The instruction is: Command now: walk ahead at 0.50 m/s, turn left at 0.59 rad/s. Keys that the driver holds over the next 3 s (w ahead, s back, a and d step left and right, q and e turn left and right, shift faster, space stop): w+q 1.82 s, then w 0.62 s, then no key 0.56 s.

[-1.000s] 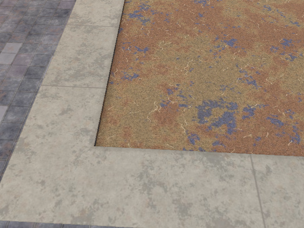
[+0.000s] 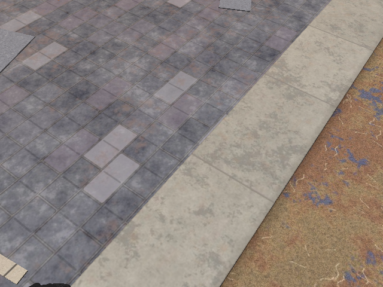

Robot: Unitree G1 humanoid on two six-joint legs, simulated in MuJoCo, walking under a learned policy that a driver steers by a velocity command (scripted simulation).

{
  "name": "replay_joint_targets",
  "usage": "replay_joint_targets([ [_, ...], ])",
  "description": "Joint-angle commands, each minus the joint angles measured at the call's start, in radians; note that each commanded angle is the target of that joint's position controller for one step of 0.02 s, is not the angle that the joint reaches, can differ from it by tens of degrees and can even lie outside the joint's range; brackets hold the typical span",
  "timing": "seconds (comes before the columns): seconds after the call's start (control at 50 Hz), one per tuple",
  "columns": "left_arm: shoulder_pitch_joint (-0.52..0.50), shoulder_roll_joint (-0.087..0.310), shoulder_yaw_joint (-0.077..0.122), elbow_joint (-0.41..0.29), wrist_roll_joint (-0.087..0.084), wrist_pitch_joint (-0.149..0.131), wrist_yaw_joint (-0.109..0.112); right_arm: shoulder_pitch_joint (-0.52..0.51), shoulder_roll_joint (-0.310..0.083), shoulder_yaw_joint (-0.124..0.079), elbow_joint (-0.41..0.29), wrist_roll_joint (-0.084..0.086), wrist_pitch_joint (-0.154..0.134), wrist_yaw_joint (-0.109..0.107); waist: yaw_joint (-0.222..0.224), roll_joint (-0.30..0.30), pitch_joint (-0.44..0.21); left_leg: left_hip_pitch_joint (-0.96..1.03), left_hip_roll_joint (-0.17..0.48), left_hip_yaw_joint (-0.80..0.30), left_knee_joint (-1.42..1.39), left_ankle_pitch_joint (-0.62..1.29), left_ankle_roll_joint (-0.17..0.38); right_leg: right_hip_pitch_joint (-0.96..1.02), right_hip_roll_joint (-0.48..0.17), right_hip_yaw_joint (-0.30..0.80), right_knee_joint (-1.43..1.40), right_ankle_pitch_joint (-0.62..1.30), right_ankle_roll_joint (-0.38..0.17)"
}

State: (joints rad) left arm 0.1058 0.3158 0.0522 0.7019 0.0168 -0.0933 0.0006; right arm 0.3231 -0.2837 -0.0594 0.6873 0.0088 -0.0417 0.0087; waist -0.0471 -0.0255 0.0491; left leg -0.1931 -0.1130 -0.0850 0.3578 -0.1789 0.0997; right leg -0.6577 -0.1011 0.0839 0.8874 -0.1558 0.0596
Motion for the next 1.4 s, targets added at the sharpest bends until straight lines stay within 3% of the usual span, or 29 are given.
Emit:
replay_joint_targets([
  [0.02, -0.075, 0.041, 0.005, -0.071, 0.0, -0.01, -0.006, -0.028, -0.178, -0.051, -0.062, 0.009, -0.014, -0.021, 0.003, 0.086, -0.038, -0.079, 0.193, -0.167, -0.125, 0.173, 0.136, 0.104, 0.054, -0.029, -0.21, 0.21, 0.015],
  [0.14, -0.142, 0.09, 0.023, -0.095, -0.025, -0.03, -0.027, 0.034, -0.166, -0.053, -0.028, 0.017, 0.0, -0.027, -0.004, 0.124, -0.044, 0.014, 0.239, -0.301, -0.006, 0.077, 0.1, 0.209, 0.1, 0.007, -0.371, 0.173, -0.017],
  [0.2, 0.029, 0.132, 0.052, -0.056, -0.02, -0.042, -0.02, 0.008, -0.127, -0.042, -0.038, 0.013, 0.006, -0.026, 0.091, 0.141, -0.111, 0.013, 0.191, -0.313, 0.179, 0.144, 0.051, 0.449, 0.084, -0.009, -0.445, 0.091, -0.085],
  [0.22, 0.171, 0.186, 0.067, -0.045, -0.006, -0.045, -0.011, 0.023, -0.065, -0.019, -0.054, 0.0, 0.004, -0.023, 0.143, 0.034, -0.252, -0.092, 0.128, -0.234, 0.451, 0.006, 0.013, 0.701, -0.083, 0.151, -0.44, 0.028, -0.151],
  [0.24, 0.25, 0.261, 0.084, -0.015, 0.003, -0.032, -0.013, 0.168, -0.016, -0.001, -0.08, 0.028, -0.003, -0.023, 0.081, -0.289, -0.373, -0.446, -0.007, -0.098, 0.768, -0.412, -0.057, 1.01, -0.303, 0.615, -0.531, -0.207, -0.322],
  [0.26, 0.236, 0.168, 0.066, -0.023, -0.02, -0.028, -0.019, 0.158, -0.122, -0.017, -0.057, 0.038, -0.003, -0.029, 0.104, -0.214, -0.315, -0.576, 0.078, -0.112, 0.905, -0.394, -0.073, 0.984, -0.319, 0.712, -0.583, -0.422, -0.317],
  [0.28, 0.197, 0.107, 0.049, -0.032, -0.021, -0.022, -0.015, 0.044, -0.179, -0.034, -0.065, 0.03, 0.003, -0.029, 0.133, -0.116, -0.189, -0.606, 0.111, -0.096, 0.94, -0.299, -0.082, 0.869, -0.275, 0.553, -0.597, -0.389, -0.273],
  [0.32, 0.123, 0.068, 0.033, -0.027, -0.008, -0.011, -0.012, -0.05, -0.161, -0.038, -0.088, 0.007, 0.009, -0.028, 0.105, -0.042, -0.067, -0.562, 0.17, -0.061, 0.887, -0.183, -0.092, 0.669, -0.196, 0.325, -0.628, -0.138, -0.24],
  [0.42, 0.119, 0.081, 0.039, 0.018, -0.015, -0.026, -0.008, -0.08, -0.075, -0.023, -0.117, 0.018, 0.025, -0.01, 0.071, -0.063, -0.024, -0.529, 0.226, -0.02, 0.754, -0.089, -0.102, 0.564, -0.156, 0.083, -0.728, 0.075, -0.251],
  [0.54, 0.133, 0.129, 0.047, 0.062, -0.019, -0.013, -0.004, -0.222, -0.047, -0.005, -0.146, 0.014, 0.008, 0.019, 0.112, -0.03, 0.002, -0.49, 0.216, 0.048, 0.437, 0.184, -0.097, 0.598, -0.126, -0.135, -0.742, 0.233, -0.223],
  [0.62, 0.188, 0.165, 0.055, 0.097, -0.036, 0.007, -0.004, -0.322, -0.048, -0.003, -0.186, 0.02, 0.004, 0.043, 0.136, -0.028, 0.032, -0.469, 0.192, 0.1, 0.298, 0.172, -0.063, 0.692, -0.157, -0.195, -0.717, 0.287, -0.2],
  [0.68, 0.187, 0.208, 0.067, 0.101, -0.049, 0.028, 0.004, -0.28, -0.097, -0.027, -0.196, 0.011, 0.012, 0.049, 0.077, -0.065, -0.016, -0.342, 0.116, 0.168, 0.261, 0.026, -0.004, 0.758, -0.167, -0.251, -0.56, 0.696, -0.172],
  [0.72, 0.169, 0.209, 0.065, 0.089, -0.053, 0.041, 0.014, -0.028, -0.178, -0.075, -0.134, 0.011, 0.021, 0.037, -0.069, -0.043, -0.153, 0.018, 0.039, 0.19, 0.181, 0.06, 0.064, 0.656, -0.126, -0.298, -0.217, 0.821, -0.131],
  [0.74, 0.195, 0.152, 0.042, 0.069, -0.019, 0.037, 0.017, 0.127, -0.259, -0.104, -0.099, 0.017, 0.034, 0.015, -0.118, 0.089, -0.25, 0.339, 0.179, -0.039, 0.182, 0.08, 0.124, 0.388, -0.08, -0.295, 0.098, 0.421, -0.088],
  [0.76, 0.274, 0.031, 0.0, 0.007, 0.009, 0.012, 0.002, 0.071, -0.342, -0.105, -0.118, 0.022, 0.02, 0.016, 0.014, 0.306, -0.364, 0.606, 0.409, -0.621, 0.061, -0.149, 0.304, -0.019, 0.128, -0.161, 0.402, -0.439, -0.041],
  [0.78, 0.159, 0.132, 0.018, 0.002, -0.026, -0.019, -0.013, 0.093, -0.245, -0.08, -0.137, 0.019, 0.007, 0.023, -0.072, 0.179, -0.412, 0.608, 0.426, -0.701, -0.042, -0.258, 0.288, -0.113, 0.1, 0.013, 0.476, -0.413, -0.056],
  [0.8, 0.081, 0.159, 0.025, -0.028, -0.056, -0.036, -0.019, 0.056, -0.204, -0.065, -0.125, 0.011, -0.007, 0.024, -0.068, 0.144, -0.261, 0.494, 0.398, -0.563, -0.066, -0.184, 0.247, -0.169, 0.061, 0.004, 0.436, -0.308, -0.072],
  [0.82, 0.073, 0.142, 0.019, -0.023, -0.045, -0.045, -0.013, 0.003, -0.188, -0.059, -0.125, 0.012, -0.014, 0.023, -0.024, 0.057, -0.18, 0.351, 0.356, -0.457, -0.068, -0.067, 0.22, -0.125, 0.022, 0.001, 0.357, -0.228, -0.074],
  [0.84, 0.079, 0.144, 0.024, -0.014, -0.02, -0.045, -0.007, -0.053, -0.169, -0.053, -0.13, 0.007, -0.016, 0.023, 0.016, 0.041, -0.132, 0.23, 0.321, -0.377, -0.075, 0.059, 0.201, -0.064, 0.0, 0.0, 0.279, -0.18, -0.062],
  [0.92, 0.103, 0.107, 0.02, -0.009, 0.001, -0.005, -0.004, -0.088, -0.152, -0.044, -0.124, -0.001, -0.022, 0.003, 0.071, 0.065, -0.097, 0.021, 0.272, -0.266, -0.129, 0.259, 0.212, 0.051, -0.007, -0.019, 0.153, -0.118, -0.004],
  [1.04, -0.119, 0.051, -0.004, -0.069, -0.006, -0.009, -0.014, -0.003, -0.184, -0.052, -0.068, 0.009, -0.01, -0.027, -0.009, 0.089, -0.034, -0.072, 0.189, -0.184, -0.119, 0.135, 0.131, 0.123, 0.068, -0.03, -0.25, 0.229, 0.02],
  [1.14, -0.163, 0.096, 0.014, -0.094, -0.023, -0.026, -0.03, 0.05, -0.174, -0.052, -0.027, 0.019, 0.001, -0.03, -0.014, 0.12, -0.031, 0.032, 0.238, -0.31, -0.013, 0.06, 0.1, 0.188, 0.095, 0.012, -0.384, 0.185, -0.016],
  [1.2, -0.006, 0.134, 0.042, -0.06, -0.019, -0.036, -0.021, 0.027, -0.143, -0.044, -0.028, 0.014, 0.01, -0.029, 0.072, 0.15, -0.087, 0.039, 0.201, -0.327, 0.14, 0.153, 0.055, 0.406, 0.095, -0.017, -0.447, 0.097, -0.079],
  [1.22, 0.128, 0.176, 0.056, -0.048, -0.003, -0.041, -0.013, 0.026, -0.086, -0.022, -0.041, 0.003, 0.007, -0.024, 0.133, 0.086, -0.216, -0.051, 0.147, -0.265, 0.375, 0.09, 0.02, 0.648, -0.032, 0.091, -0.42, 0.07, -0.139],
  [1.24, 0.25, 0.262, 0.078, -0.022, 0.012, -0.029, -0.01, 0.152, -0.023, -0.002, -0.064, 0.024, 0.0, -0.025, 0.107, -0.191, -0.373, -0.393, -0.001, -0.112, 0.724, -0.281, -0.064, 1.015, -0.271, 0.509, -0.478, -0.127, -0.302],
  [1.26, 0.262, 0.201, 0.068, -0.013, -0.017, -0.021, -0.02, 0.169, -0.098, -0.009, -0.06, 0.034, -0.005, -0.028, 0.109, -0.254, -0.363, -0.56, 0.055, -0.107, 0.896, -0.416, -0.081, 1.028, -0.337, 0.748, -0.57, -0.384, -0.329],
  [1.28, 0.212, 0.126, 0.048, -0.026, -0.022, -0.015, -0.016, 0.074, -0.171, -0.03, -0.055, 0.034, 0.0, -0.028, 0.131, -0.138, -0.218, -0.607, 0.103, -0.108, 0.953, -0.327, -0.09, 0.904, -0.293, 0.61, -0.599, -0.433, -0.282],
  [1.32, 0.126, 0.081, 0.032, -0.025, -0.009, -0.002, -0.011, -0.039, -0.167, -0.036, -0.079, 0.012, 0.006, -0.027, 0.106, -0.052, -0.064, -0.564, 0.165, -0.058, 0.898, -0.201, -0.097, 0.671, -0.206, 0.346, -0.628, -0.196, -0.234],
  [1.4, 0.105, 0.067, 0.031, 0.004, -0.012, -0.017, -0.008, -0.044, -0.086, -0.027, -0.088, 0.021, 0.025, -0.013, 0.065, -0.091, -0.023, -0.486, 0.22, -0.021, 0.79, -0.118, -0.099, 0.538, -0.149, 0.111, -0.714, 0.016, -0.235],
])
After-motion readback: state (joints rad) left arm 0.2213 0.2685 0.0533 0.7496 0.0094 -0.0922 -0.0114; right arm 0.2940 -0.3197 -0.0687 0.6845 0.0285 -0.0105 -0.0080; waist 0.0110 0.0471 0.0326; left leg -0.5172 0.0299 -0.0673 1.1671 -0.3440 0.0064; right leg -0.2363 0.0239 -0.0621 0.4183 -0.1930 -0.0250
